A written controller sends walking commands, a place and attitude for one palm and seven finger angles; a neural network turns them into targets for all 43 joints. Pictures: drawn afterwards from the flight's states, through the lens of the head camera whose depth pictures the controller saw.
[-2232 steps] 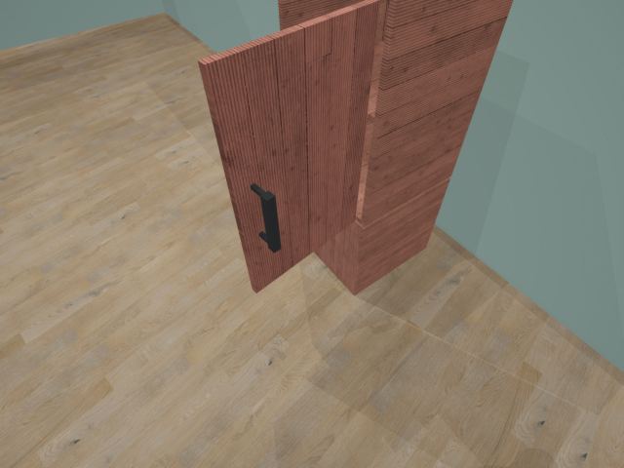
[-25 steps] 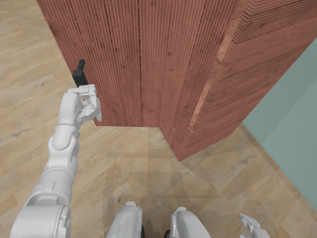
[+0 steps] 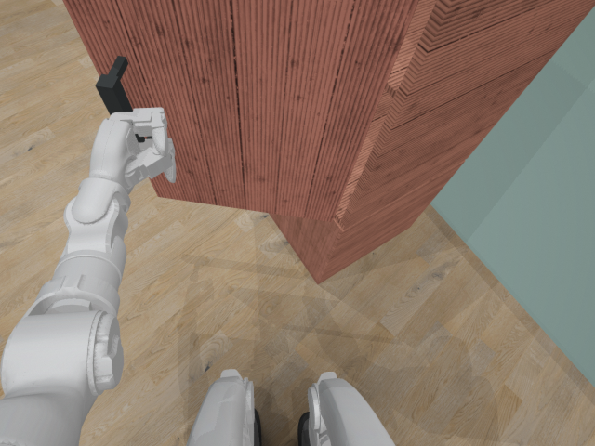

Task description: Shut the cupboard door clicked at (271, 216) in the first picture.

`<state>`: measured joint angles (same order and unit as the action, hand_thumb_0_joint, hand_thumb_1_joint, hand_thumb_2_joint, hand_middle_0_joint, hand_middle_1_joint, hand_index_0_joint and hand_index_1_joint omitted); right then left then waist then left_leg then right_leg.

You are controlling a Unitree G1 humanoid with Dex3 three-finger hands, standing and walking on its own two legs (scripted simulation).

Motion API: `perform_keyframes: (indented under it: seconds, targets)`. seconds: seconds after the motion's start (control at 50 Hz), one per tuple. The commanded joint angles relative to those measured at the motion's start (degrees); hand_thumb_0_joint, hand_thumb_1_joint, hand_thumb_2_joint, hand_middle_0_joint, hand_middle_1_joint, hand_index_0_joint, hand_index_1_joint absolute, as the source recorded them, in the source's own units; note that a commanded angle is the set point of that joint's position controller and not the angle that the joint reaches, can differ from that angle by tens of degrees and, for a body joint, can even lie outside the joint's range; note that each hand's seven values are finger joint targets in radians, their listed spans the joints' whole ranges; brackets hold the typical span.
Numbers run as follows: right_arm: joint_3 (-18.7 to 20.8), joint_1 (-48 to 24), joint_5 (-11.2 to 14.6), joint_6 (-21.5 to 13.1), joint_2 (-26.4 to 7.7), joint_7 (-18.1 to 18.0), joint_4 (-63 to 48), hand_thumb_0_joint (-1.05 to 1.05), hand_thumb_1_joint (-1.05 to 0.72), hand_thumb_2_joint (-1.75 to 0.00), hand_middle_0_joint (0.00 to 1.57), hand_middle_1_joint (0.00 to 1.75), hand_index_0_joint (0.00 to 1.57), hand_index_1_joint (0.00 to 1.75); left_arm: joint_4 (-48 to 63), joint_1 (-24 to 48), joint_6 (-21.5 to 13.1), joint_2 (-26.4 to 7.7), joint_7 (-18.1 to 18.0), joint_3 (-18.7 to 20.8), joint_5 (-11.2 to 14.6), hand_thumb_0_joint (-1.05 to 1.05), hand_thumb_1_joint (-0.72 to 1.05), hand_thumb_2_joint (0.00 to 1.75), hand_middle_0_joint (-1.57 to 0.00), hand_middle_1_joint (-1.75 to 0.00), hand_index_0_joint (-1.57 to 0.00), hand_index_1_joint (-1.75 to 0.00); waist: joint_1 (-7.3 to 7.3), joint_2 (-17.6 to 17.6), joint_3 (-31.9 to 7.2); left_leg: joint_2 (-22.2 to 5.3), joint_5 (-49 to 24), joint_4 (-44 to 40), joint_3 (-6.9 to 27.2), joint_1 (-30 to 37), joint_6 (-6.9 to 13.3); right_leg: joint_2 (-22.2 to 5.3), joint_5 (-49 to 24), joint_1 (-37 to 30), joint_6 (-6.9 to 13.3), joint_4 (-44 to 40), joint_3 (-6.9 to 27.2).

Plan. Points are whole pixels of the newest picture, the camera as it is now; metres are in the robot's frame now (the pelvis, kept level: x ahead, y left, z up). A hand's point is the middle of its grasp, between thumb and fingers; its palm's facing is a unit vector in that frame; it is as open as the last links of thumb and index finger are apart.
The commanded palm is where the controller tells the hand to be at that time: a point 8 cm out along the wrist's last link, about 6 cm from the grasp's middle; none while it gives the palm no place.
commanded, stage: push the door shut along its arc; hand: left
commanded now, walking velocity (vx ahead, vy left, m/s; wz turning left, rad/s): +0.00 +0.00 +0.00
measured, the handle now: (133, 116) +0.55 +0.21 +0.05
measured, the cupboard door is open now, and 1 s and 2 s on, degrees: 50 33 26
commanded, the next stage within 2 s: pull the fist back off the door in 1.10 s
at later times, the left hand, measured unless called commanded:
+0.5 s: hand (204, 117) +0.54 +0.11 +0.06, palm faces -0.28 -0.96 -0.02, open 3.1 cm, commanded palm +0.54 +0.14 +0.05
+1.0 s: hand (221, 97) +0.58 +0.09 +0.06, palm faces -0.36 -0.93 -0.03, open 3.4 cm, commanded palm +0.60 +0.10 +0.05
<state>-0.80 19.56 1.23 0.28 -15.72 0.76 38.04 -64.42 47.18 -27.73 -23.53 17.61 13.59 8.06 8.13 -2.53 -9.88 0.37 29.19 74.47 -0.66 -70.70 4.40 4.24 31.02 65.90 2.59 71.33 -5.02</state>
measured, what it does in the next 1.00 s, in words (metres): stands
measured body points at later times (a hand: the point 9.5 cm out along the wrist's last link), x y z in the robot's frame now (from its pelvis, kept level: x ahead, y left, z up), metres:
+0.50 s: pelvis +0.00 +0.00 -0.01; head +0.16 +0.02 +0.41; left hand +0.55 +0.16 +0.06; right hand +0.00 -0.27 -0.12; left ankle +0.05 +0.07 -0.62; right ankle +0.02 -0.10 -0.62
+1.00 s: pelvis +0.00 -0.02 -0.03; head +0.19 +0.02 +0.37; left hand +0.59 +0.14 +0.07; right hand -0.02 -0.29 -0.12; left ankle +0.05 +0.07 -0.62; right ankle +0.02 -0.10 -0.62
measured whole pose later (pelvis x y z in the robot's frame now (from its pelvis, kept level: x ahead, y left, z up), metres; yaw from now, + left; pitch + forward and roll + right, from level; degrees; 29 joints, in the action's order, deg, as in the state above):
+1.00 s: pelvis +0.00 -0.02 -0.03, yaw -2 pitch +33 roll -6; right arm -3.0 20.5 -0.4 -3.7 -16.2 0.0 39.1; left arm -75.8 75.0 -15.5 -35.0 24.6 11.5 3.0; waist 15.2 -3.5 -8.4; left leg -1.4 31.1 81.9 1.7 -83.7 3.0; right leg 6.0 32.3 78.2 4.4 77.3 -7.7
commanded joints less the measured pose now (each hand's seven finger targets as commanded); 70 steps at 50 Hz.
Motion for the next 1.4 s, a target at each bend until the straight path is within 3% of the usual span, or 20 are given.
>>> perform_keyframes:
  seconds: [0.0,0.14,0.16,0.18,0.26,0.28,0.3,0.44,0.48,0.62,0.76,0.84,1.02,1.18,1.2,1.24,1.28,1.32,1.36,1.38]
  targets:
    - [3.5,7.5,0.1,-0.9,-11.0,-0.4,-3.3,0.0,-0.9,-0.9,0.2,0.3,0.2,0.3,10.0,29.6,-3.2,-10.3,0.6,1.0,0.0,0.0,0.9,0.9,-1.3,-1.5,-1.3,-1.5,3.03,-6.3,-26.5,-2.1,-14.8,-8.5,9.7,28.7,-2.6,-1.0,-11.2,-1.8,0.2,-8.6,4.4]
    - [3.1,9.1,-0.2,-0.9,-11.3,-0.1,-3.5,0.0,-0.9,-0.9,0.2,0.3,0.2,0.3,8.8,34.2,-2.4,-12.1,1.8,1.5,-0.4,0.0,0.9,0.9,-1.3,-1.5,-1.3,-1.5,4.19,-8.2,-29.3,-2.5,-18.0,-7.4,10.5,30.4,-2.7,-0.7,-12.4,-0.1,0.3,-7.5,4.0]
    - [3.1,9.1,-0.2,-0.7,-11.6,-0.2,-3.2,0.0,-0.9,-0.9,0.2,0.3,0.2,0.3,8.0,34.5,-2.2,-14.0,1.8,2.8,-0.9,0.0,0.9,0.9,-1.3,-1.5,-1.3,-1.5,4.18,-8.0,-28.9,-2.8,-18.0,-7.2,10.7,30.3,-2.8,-0.7,-12.4,0.6,0.3,-7.5,4.0]
    - [3.0,9.1,-0.2,-0.7,-11.2,-0.1,-3.4,0.0,-0.9,-0.9,0.2,0.3,0.2,0.3,7.6,35.3,-1.8,-11.7,2.0,0.7,-1.2,0.0,0.9,0.9,-1.3,-1.5,-1.3,-1.5,4.7,-8.5,-28.4,-2.6,-17.7,-7.0,10.6,29.7,-2.7,-0.6,-12.2,0.8,0.2,-7.5,4.1]
    - [2.9,10.1,-0.3,-0.7,-11.7,-0.2,-2.8,0.0,-0.9,-0.9,0.2,0.3,0.2,0.3,6.3,39.4,-0.9,-13.5,2.1,1.5,-1.7,0.0,0.9,0.9,-1.3,-1.5,-1.3,-1.5,5.76,-9.2,-28.0,-3.1,-17.6,-6.5,11.6,30.4,-2.8,-0.5,-11.8,3.4,0.3,-7.0,3.7]
    - [2.8,10.1,-0.4,-0.8,-11.6,0.0,-3.0,0.0,-0.9,-0.9,0.2,0.3,0.2,0.3,6.3,40.0,-0.4,-11.0,2.3,-0.5,-1.6,0.0,0.9,0.9,-1.3,-1.5,-1.3,-1.5,6.48,-9.2,-28.5,-3.0,-17.5,-6.4,11.5,30.5,-2.6,-0.5,-11.7,3.6,0.2,-7.3,3.8]
    - [2.8,10.5,-0.4,-0.7,-11.9,-0.1,-2.9,0.0,-0.9,-0.9,0.2,0.3,0.2,0.3,5.5,40.1,-0.1,-13.6,2.3,1.6,-1.7,0.0,0.9,0.9,-1.3,-1.5,-1.3,-1.5,6.12,-8.3,-28.5,-3.1,-17.2,-6.2,11.7,29.7,-2.6,-0.5,-11.6,3.3,0.3,-7.1,3.8]
    - [2.4,12.3,-0.8,-0.6,-11.6,0.1,-3.4,0.0,-0.9,-0.9,0.2,0.3,0.2,0.3,5.5,40.8,1.6,-18.6,3.1,5.2,-2.7,0.0,0.9,0.9,-1.3,-1.5,-1.3,-1.5,5.39,-9.6,-33.3,-2.7,-23.9,-3.6,9.7,27.8,-2.2,-0.1,-17.0,-0.9,0.1,-5.6,4.4]
    - [2.3,12.1,-0.8,-0.4,-11.4,0.2,-3.6,0.0,-0.9,-0.9,0.2,0.3,0.2,0.3,4.9,40.5,2.3,-17.6,3.5,4.0,-3.2,0.0,0.9,0.9,-1.3,-1.5,-1.3,-1.5,5.46,-9.7,-32.0,-2.7,-22.8,-3.5,9.4,26.6,-2.2,0.0,-16.6,-0.9,0.0,-6.0,4.5]
    - [2.4,12.9,-0.6,-0.8,-11.7,-0.3,-2.3,0.0,-0.9,-0.9,0.2,0.3,0.2,0.3,3.2,46.9,4.4,-16.3,5.0,1.5,-3.0,0.0,0.9,0.9,-1.3,-1.5,-1.3,-1.5,8.74,-6.9,-29.0,-2.8,-18.5,-2.2,9.0,23.1,-1.3,0.2,-14.2,0.5,-0.3,-7.2,5.0]
    - [1.9,13.3,-0.9,-2.7,-11.7,-0.9,-0.6,0.0,-0.9,-0.9,0.2,0.3,0.2,0.3,2.5,54.1,5.6,-14.6,6.8,-1.8,-3.0,0.0,0.9,0.9,-1.3,-1.5,-1.3,-1.5,9.92,-12.8,-31.0,-2.7,-20.3,-0.3,9.5,25.8,-1.3,0.3,-13.8,5.3,0.1,-5.9,4.5]
    - [1.8,14.0,-1.2,-3.6,-12.0,-1.2,0.0,0.0,-0.9,-0.9,0.2,0.3,0.2,0.3,2.6,56.7,6.8,-16.8,7.3,-0.7,-3.4,0.0,0.9,0.9,-1.3,-1.5,-1.3,-1.5,10.38,-13.0,-33.4,-2.6,-21.6,1.3,9.1,24.8,-1.0,0.5,-15.0,4.8,0.1,-5.1,4.8]
    - [1.3,14.6,-1.7,-5.0,-12.2,-1.7,1.3,0.0,-0.9,-0.9,0.2,0.3,0.2,0.3,-0.7,61.9,10.3,-16.7,7.9,-2.3,-5.0,0.0,0.9,0.9,-1.3,-1.5,-1.3,-1.5,12.35,-13.4,-32.1,-2.8,-20.6,3.0,9.3,22.6,-0.9,0.9,-14.0,7.4,0.0,-3.9,3.9]
    - [1.2,16.0,-2.4,-6.1,-12.2,-2.0,2.2,0.0,-0.9,-0.9,0.2,0.3,0.2,0.3,0.5,66.2,12.5,-18.2,9.0,-2.1,-5.8,0.0,0.9,0.9,-1.3,-1.5,-1.3,-1.5,13.19,-16.3,-35.0,-2.8,-23.2,4.6,9.1,23.8,-0.6,1.2,-15.5,8.8,0.0,-2.6,3.4]
    - [0.3,20.5,-3.5,-5.6,-10.6,-1.2,-0.9,0.0,-0.9,-0.9,0.2,0.3,0.2,0.3,1.6,64.0,13.6,-20.5,-2.3,10.4,-1.4,0.0,0.9,0.9,-1.3,-1.5,-1.3,-1.5,10.26,-15.5,-35.8,-3.9,-23.0,2.7,10.2,22.0,-1.2,0.8,-15.9,6.1,0.2,-3.0,3.4]
    - [0.8,19.4,-4.2,-5.0,-10.1,0.8,-1.3,0.0,-0.9,-0.9,0.2,0.3,0.2,0.3,-0.1,57.2,13.8,-16.0,-10.5,8.1,-3.5,0.0,0.9,0.9,-1.3,-1.5,-1.3,-1.5,9.08,-15.9,-36.9,-4.2,-24.8,1.2,11.0,23.7,-2.0,0.6,-15.7,6.5,0.0,-2.5,3.2]
    - [1.3,20.2,-5.5,-4.1,-9.8,2.5,-1.7,0.0,-0.9,-0.9,0.2,0.3,0.2,0.3,0.7,54.8,13.1,-11.5,-17.8,8.7,-4.1,0.0,0.9,0.9,-1.3,-1.5,-1.3,-1.5,9.08,-13.5,-34.2,-4.3,-23.3,0.5,10.5,22.6,-2.4,0.1,-15.5,5.8,-0.6,-3.7,3.3]
    - [2.0,20.5,-6.7,-3.6,-9.2,4.2,-2.0,0.0,-0.9,-0.9,0.2,0.3,0.2,0.3,5.3,53.5,10.0,-10.8,-25.7,8.2,-8.8,0.0,0.9,0.9,-1.3,-1.5,-1.3,-1.5,8.16,-14.1,-35.3,-4.2,-24.1,0.2,9.7,22.9,-2.6,0.0,-16.8,4.3,-0.8,-3.9,3.5]
    - [2.7,21.0,-7.2,-2.6,-9.6,5.6,-1.4,0.0,-0.9,-0.9,0.2,0.3,0.2,0.3,8.9,54.0,6.2,-12.4,-28.6,6.5,-14.1,0.0,0.9,0.9,-1.3,-1.5,-1.3,-1.5,8.48,-15.3,-38.5,-4.2,-26.9,0.3,9.6,25.2,-2.7,0.2,-19.1,3.4,-0.8,-3.6,3.3]
    - [3.2,21.0,-7.1,-2.2,-9.5,6.2,-1.2,0.0,-0.9,-0.9,0.2,0.3,0.2,0.3,11.0,54.6,4.6,-10.9,-28.7,4.3,-15.2,0.0,0.9,0.9,-1.3,-1.5,-1.3,-1.5,8.9,-15.4,-39.8,-3.9,-27.4,-0.1,9.4,26.4,-2.8,0.2,-20.3,1.8,-0.8,-4.1,3.6]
